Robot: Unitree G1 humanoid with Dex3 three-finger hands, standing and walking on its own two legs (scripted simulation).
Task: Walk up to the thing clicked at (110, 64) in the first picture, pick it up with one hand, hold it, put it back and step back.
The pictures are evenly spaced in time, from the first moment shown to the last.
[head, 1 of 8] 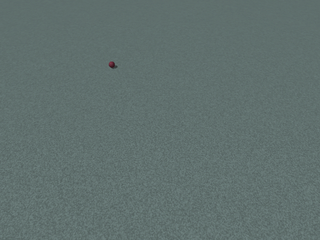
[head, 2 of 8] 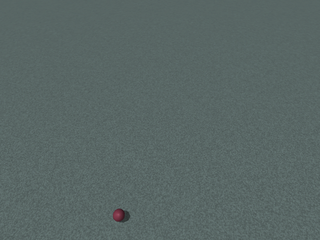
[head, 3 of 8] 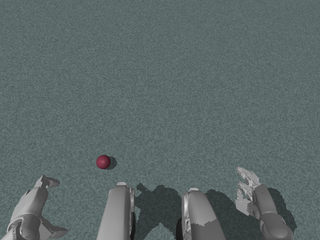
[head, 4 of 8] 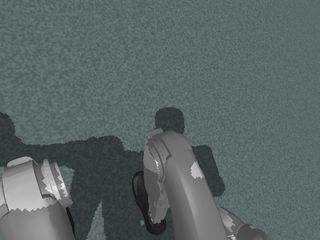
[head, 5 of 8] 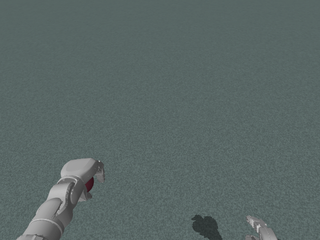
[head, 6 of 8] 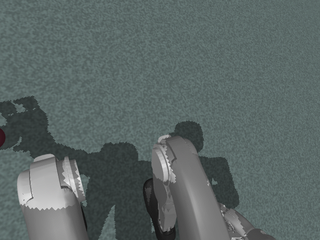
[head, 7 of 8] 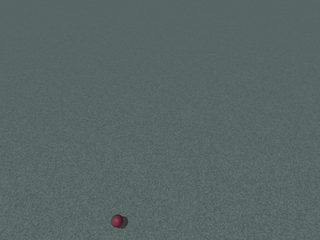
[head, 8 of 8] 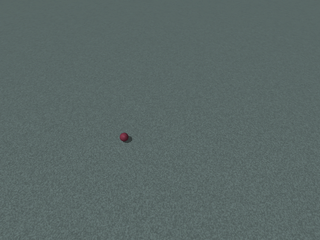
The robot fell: no
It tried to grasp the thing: yes
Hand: left
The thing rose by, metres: 0.69
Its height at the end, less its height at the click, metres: +0.00
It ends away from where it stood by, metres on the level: 0.01
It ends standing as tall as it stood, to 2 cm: yes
